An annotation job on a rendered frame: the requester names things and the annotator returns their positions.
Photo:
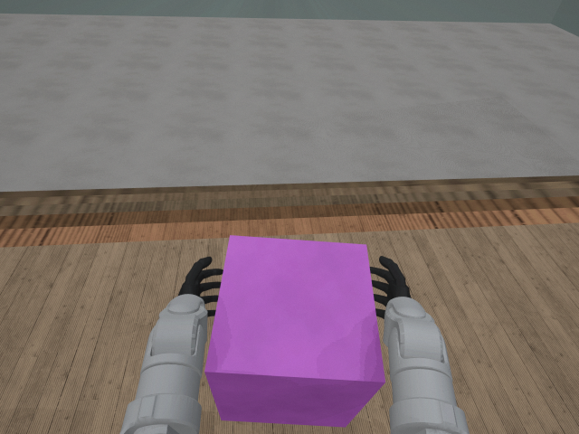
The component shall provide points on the carton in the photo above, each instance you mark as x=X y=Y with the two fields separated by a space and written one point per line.
x=295 y=337

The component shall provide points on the right robot forearm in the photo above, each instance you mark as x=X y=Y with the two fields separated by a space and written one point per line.
x=423 y=396

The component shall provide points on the left robot forearm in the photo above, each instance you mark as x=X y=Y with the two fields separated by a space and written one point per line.
x=167 y=397

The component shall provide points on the robot left hand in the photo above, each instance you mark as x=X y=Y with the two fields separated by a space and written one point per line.
x=195 y=276

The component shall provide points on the robot right hand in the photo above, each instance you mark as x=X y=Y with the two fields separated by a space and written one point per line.
x=396 y=286

